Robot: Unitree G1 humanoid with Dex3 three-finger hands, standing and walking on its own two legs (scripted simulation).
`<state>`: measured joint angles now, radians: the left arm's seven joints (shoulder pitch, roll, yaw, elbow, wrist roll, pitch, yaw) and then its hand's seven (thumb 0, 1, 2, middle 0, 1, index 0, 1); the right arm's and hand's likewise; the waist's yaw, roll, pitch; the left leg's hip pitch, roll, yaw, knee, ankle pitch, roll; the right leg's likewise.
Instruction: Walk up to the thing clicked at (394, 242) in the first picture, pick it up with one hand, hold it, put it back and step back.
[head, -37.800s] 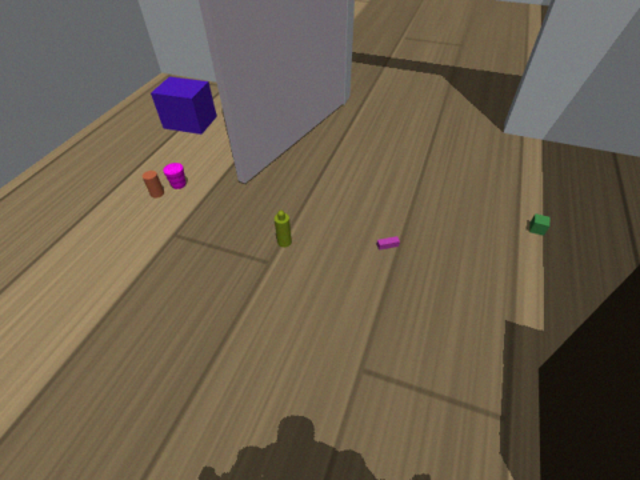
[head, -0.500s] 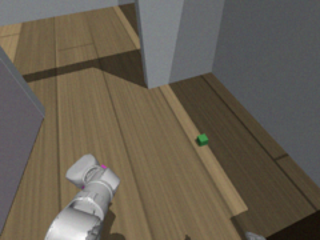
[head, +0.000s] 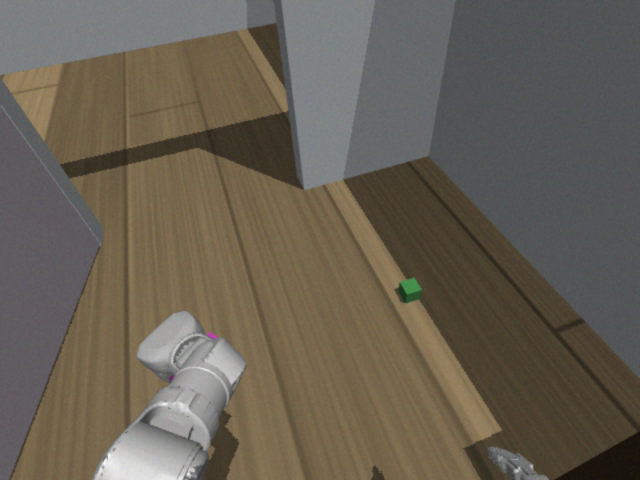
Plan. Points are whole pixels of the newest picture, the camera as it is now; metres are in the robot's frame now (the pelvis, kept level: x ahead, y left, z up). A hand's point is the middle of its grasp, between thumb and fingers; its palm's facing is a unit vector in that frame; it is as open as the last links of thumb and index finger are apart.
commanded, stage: hold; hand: left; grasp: from above
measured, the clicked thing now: (200, 363) +0.32 +0.23 -0.09
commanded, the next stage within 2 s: crouch in 0.76 s
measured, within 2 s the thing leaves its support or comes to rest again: neither
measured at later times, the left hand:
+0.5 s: hand (195, 376) +0.28 +0.22 -0.05, palm faces -0.24 -0.39 -0.89, open 7.2 cm
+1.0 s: hand (189, 375) +0.28 +0.22 -0.05, palm faces -0.25 -0.38 -0.89, open 7.2 cm
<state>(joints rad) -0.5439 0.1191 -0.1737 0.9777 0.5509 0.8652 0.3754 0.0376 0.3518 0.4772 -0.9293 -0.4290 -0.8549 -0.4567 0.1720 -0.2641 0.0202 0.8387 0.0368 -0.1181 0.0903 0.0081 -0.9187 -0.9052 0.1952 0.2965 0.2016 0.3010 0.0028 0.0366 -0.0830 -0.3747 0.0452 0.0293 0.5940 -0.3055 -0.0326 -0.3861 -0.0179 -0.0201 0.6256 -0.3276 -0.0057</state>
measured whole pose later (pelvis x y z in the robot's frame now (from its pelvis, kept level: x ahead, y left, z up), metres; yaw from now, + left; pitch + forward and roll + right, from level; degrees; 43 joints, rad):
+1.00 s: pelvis -0.01 +0.01 +0.00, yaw +0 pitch +4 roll +0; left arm -0.52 0.10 -0.19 0.93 0.56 0.91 0.37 0.04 0.35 0.48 -0.92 -0.44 -0.86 -0.45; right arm 0.14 -0.25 0.03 0.83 0.04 -0.13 0.10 0.01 -0.89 -0.90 0.20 0.30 0.20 0.30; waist 0.01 0.03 -0.06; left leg -0.34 0.04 0.03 0.56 -0.28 -0.02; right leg -0.35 -0.02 -0.01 0.58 -0.30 0.00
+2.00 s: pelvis -0.09 +0.01 -0.31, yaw -4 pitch +37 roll -3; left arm -1.04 0.39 0.25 1.57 0.60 0.49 0.71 0.03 0.42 0.29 -0.99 -0.31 -0.95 -0.28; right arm 0.12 -0.25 -0.04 0.94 -0.12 -0.20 0.20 0.00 -0.89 -0.90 0.20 0.30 0.20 0.30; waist -0.20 0.07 -0.21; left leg -2.00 0.07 -0.07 2.01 -0.66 -0.02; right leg -1.98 0.00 -0.04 1.97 -0.63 0.01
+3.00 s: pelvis -0.10 +0.02 -0.43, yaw -6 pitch +34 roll -6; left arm -1.19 0.57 0.39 1.73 0.74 0.37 0.73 0.03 0.47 0.08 -1.09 -0.17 -1.06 -0.13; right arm 0.13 -0.32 0.00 0.96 -0.22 -0.26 0.36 0.00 -0.92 -0.90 0.19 0.30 0.20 0.30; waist -0.27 0.05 0.00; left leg -2.30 0.05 -0.13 2.40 -0.69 -0.02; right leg -2.26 0.01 -0.06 2.33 -0.66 0.02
